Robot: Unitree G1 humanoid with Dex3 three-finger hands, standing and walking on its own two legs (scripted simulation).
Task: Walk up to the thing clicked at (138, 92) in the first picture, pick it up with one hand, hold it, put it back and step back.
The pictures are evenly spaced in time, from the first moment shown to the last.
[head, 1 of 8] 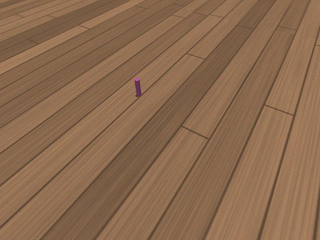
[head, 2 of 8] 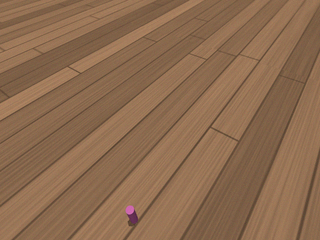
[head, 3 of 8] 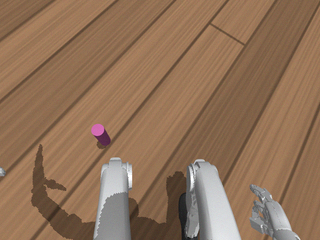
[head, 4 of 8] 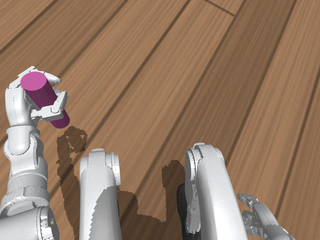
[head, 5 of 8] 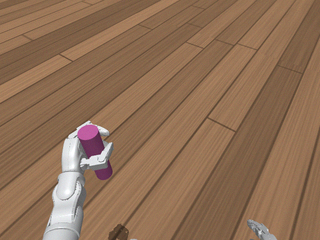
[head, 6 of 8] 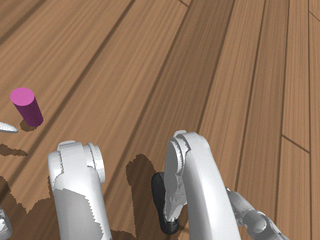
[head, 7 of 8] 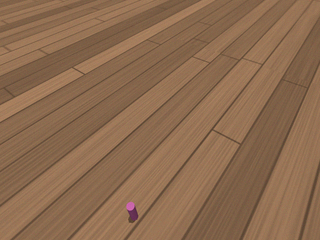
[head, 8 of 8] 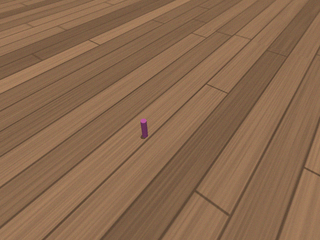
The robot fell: no
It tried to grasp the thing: yes
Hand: left
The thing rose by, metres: 0.68
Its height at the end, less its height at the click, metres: +0.00
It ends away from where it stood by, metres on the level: 0.02
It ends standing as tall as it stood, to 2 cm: yes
